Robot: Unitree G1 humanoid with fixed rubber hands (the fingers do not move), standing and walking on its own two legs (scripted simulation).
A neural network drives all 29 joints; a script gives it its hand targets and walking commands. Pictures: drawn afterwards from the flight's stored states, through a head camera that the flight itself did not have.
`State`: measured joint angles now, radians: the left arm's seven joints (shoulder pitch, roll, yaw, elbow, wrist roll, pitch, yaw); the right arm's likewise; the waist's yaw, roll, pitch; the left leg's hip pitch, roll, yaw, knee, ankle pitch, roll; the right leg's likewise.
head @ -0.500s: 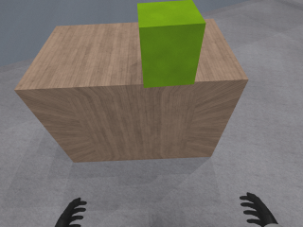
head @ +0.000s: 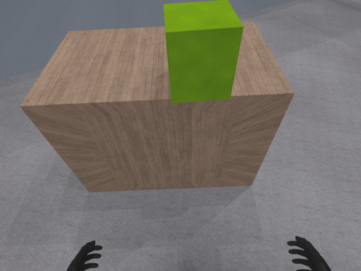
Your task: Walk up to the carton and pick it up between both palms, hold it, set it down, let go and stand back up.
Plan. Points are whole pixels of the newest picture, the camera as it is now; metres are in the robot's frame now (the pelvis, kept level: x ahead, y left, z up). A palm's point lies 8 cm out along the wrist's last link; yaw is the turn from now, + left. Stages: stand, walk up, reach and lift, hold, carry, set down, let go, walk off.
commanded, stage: stand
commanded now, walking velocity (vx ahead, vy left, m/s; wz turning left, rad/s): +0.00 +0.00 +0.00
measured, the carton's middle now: (198, 53) +0.75 -0.04 +0.08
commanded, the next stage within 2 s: none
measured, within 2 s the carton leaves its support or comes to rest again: neither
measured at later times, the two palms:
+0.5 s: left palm out of the picture +0.10 +0.27 -0.09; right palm out of the picture +0.11 -0.28 -0.09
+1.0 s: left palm out of the picture +0.09 +0.27 -0.09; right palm out of the picture +0.09 -0.28 -0.09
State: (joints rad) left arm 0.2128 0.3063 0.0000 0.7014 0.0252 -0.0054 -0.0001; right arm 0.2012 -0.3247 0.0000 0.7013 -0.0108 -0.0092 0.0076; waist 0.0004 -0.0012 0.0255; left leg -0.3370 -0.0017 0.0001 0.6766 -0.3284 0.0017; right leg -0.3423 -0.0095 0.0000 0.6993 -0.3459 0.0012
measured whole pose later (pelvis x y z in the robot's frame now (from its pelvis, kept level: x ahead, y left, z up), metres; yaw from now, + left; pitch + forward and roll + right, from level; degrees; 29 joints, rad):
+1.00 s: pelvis -0.02 +0.00 +0.01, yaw +0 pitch -1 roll +1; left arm 0.19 0.31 0.00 0.82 0.02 -0.01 -0.01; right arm 0.20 -0.33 0.00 0.82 -0.01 -0.01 0.01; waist 0.00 0.00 0.03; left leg -0.29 0.00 0.00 0.51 -0.21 0.00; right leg -0.30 -0.01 0.00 0.55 -0.24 0.00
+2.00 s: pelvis -0.01 +0.00 +0.02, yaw +0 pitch -1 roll +1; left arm 0.17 0.31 0.00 0.89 0.02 -0.01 -0.01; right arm 0.20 -0.33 0.00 0.88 -0.01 -0.02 0.01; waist 0.00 0.00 0.03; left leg -0.24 0.00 0.00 0.45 -0.20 0.00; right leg -0.26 -0.01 0.00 0.50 -0.22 0.00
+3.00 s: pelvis -0.01 +0.00 +0.02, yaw +0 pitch -1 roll +1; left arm 0.17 0.31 0.00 0.91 0.02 -0.01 -0.01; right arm 0.20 -0.33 0.00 0.90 -0.01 -0.02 0.01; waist 0.00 0.00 0.03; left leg -0.22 0.00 0.00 0.43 -0.19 0.00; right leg -0.23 -0.01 0.00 0.47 -0.22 0.00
